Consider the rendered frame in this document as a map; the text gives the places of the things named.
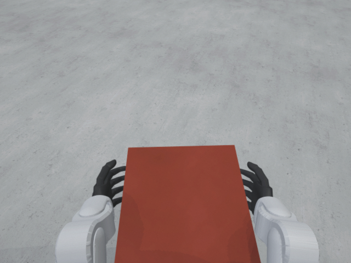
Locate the right robot forearm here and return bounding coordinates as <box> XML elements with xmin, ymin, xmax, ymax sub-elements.
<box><xmin>253</xmin><ymin>197</ymin><xmax>320</xmax><ymax>263</ymax></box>

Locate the left robot hand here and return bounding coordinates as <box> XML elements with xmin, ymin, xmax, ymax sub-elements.
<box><xmin>92</xmin><ymin>159</ymin><xmax>126</xmax><ymax>207</ymax></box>

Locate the carton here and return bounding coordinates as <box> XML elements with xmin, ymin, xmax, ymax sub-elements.
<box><xmin>115</xmin><ymin>145</ymin><xmax>261</xmax><ymax>263</ymax></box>

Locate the right robot hand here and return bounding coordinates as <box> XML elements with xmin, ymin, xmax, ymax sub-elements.
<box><xmin>240</xmin><ymin>162</ymin><xmax>273</xmax><ymax>215</ymax></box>

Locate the left robot forearm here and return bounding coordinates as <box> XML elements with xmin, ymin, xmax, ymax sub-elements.
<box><xmin>55</xmin><ymin>195</ymin><xmax>116</xmax><ymax>263</ymax></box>

